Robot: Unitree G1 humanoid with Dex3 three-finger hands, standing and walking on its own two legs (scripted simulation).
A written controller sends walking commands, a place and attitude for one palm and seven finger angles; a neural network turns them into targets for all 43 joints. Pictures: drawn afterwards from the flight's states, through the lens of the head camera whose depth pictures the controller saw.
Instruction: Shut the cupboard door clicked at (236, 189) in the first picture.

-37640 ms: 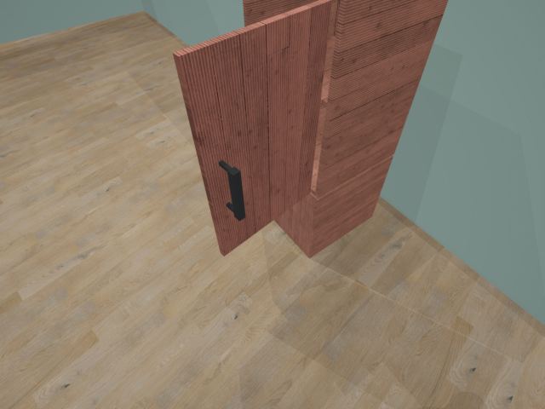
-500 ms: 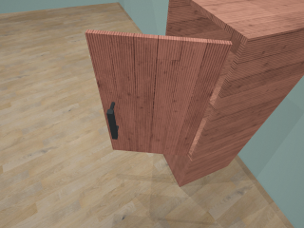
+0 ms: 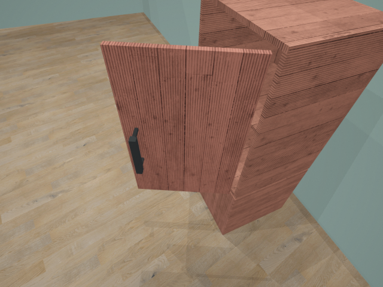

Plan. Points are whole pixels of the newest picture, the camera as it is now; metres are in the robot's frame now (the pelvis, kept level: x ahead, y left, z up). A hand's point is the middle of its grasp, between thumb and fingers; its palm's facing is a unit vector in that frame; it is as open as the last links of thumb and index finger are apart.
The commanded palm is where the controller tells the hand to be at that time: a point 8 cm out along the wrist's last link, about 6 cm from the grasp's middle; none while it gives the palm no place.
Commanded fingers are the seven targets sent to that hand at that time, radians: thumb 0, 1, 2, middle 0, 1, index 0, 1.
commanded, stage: come to a stop and stand still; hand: left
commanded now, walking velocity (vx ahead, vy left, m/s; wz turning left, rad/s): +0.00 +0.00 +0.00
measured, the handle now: (137, 151) +0.51 +0.19 -0.08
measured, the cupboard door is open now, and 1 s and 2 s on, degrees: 63 63 63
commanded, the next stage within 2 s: look again from close up in 0.06 s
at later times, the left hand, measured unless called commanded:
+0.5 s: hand out of the picture +0.04 +0.18 -0.18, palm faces +0.03 -0.97 -0.22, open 7.4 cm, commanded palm none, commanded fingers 0.00 0.90 0.90 -0.20 -0.30 -0.20 -0.30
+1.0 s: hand out of the picture +0.02 +0.22 -0.18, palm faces -0.04 -0.97 -0.23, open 7.4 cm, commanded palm none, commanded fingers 0.00 0.90 0.90 -0.20 -0.30 -0.20 -0.30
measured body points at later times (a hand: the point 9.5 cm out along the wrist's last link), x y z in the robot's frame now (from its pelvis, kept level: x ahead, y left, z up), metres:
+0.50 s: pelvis +0.02 +0.00 -0.01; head +0.02 +0.01 +0.44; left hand +0.04 +0.24 -0.16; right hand +0.07 -0.25 -0.15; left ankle +0.07 +0.08 -0.74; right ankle -0.04 -0.11 -0.74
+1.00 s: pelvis +0.01 +0.02 +0.00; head +0.02 +0.03 +0.45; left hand +0.02 +0.28 -0.16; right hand +0.06 -0.23 -0.15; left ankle +0.07 +0.08 -0.74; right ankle -0.04 -0.11 -0.74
